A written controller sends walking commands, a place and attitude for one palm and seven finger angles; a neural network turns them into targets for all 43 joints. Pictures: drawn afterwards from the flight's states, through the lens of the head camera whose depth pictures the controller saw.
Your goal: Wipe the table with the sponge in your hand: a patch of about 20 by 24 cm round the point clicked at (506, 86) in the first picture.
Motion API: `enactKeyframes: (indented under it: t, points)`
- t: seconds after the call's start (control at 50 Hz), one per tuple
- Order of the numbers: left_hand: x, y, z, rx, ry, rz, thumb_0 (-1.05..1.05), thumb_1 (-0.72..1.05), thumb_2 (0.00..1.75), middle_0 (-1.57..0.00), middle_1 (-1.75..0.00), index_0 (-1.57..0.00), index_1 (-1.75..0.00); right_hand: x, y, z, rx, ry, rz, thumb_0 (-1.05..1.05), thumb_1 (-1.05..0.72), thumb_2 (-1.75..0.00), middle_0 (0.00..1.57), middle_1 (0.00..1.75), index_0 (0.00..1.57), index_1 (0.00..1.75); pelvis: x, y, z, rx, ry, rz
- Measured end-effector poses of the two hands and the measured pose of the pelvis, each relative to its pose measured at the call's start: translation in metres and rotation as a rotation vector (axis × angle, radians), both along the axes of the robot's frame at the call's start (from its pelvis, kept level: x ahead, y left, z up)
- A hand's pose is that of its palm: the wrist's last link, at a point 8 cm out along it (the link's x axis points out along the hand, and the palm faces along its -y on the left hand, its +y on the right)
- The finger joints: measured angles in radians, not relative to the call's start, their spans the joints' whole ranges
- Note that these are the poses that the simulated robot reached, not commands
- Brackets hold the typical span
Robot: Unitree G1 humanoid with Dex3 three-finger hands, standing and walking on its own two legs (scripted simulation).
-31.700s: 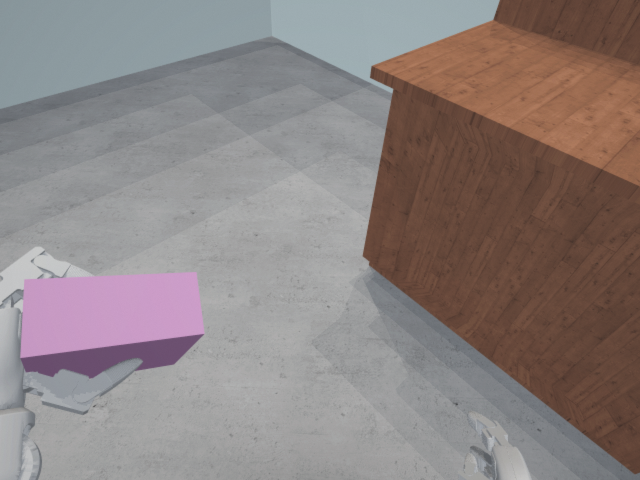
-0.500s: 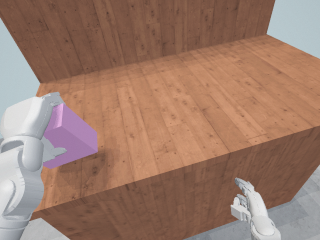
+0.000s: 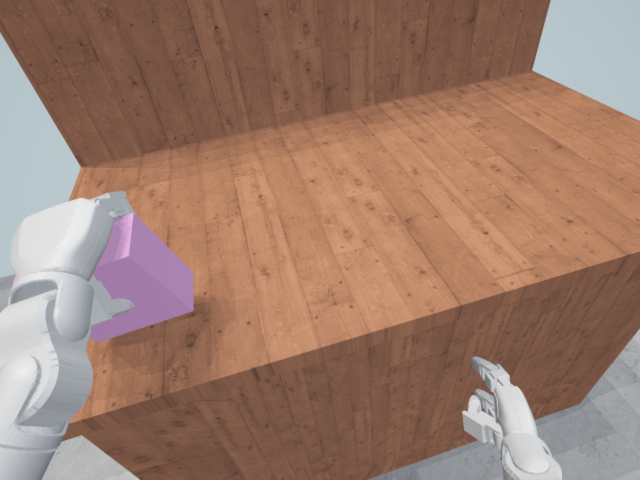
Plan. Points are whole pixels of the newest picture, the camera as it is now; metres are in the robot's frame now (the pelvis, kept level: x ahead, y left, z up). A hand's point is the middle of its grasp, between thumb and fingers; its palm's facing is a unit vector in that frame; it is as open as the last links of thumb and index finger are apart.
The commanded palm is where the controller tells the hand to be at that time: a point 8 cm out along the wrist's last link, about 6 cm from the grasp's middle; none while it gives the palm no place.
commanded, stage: move the sponge above the wiping area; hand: left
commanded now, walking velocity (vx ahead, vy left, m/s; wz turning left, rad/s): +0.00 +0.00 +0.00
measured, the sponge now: (126, 291) +0.26 +0.29 +0.14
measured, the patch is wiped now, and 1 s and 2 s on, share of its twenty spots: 0.00 0.00 0.00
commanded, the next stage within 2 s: none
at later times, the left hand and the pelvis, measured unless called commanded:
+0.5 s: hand (122, 258) +0.26 +0.28 +0.19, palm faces +0.24 -0.12 -0.96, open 9.9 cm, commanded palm +0.21 +0.28 +0.26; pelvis +0.01 +0.01 +0.00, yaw -1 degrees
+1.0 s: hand (111, 255) +0.25 +0.27 +0.21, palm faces +0.29 -0.10 -0.95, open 9.9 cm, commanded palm +0.19 +0.28 +0.27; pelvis +0.01 +0.01 +0.00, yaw -1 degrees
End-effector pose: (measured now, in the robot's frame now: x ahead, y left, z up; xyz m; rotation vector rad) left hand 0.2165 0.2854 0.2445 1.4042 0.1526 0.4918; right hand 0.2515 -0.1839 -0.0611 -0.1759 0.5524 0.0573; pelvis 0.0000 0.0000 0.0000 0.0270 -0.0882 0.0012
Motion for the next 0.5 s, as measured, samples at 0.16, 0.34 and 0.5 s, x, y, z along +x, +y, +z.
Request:
enactKeyframes:
  t: [0.16, 0.34, 0.5]
  points:
    - [0.007, -0.002, -0.006, -0.015, 0.009, -0.013, 0.00, -0.48, 1.04, -0.75, -1.33, -0.75, -1.35, 0.000, 0.003, 0.000, -0.004, -0.001, -0.009, 0.01, -0.90, -0.90, 0.20, 0.30, 0.19, 0.30, 0.000, 0.003, 0.001, -0.001, -0.001, 0.003]
    - [0.023, -0.004, -0.008, -0.001, 0.023, -0.031, 0.00, -0.48, 1.04, -0.75, -1.33, -0.75, -1.35, -0.001, 0.006, 0.000, 0.003, 0.005, -0.010, 0.01, -0.90, -0.90, 0.20, 0.30, 0.19, 0.30, 0.003, 0.006, 0.001, 0.000, 0.007, -0.006]
    - [0.014, -0.009, -0.005, -0.029, -0.005, -0.047, 0.00, -0.48, 1.04, -0.74, -1.33, -0.75, -1.35, 0.003, 0.008, -0.002, 0.019, 0.022, -0.003, 0.01, -0.90, -0.90, 0.20, 0.30, 0.20, 0.30, 0.010, 0.008, 0.002, -0.003, 0.013, -0.009]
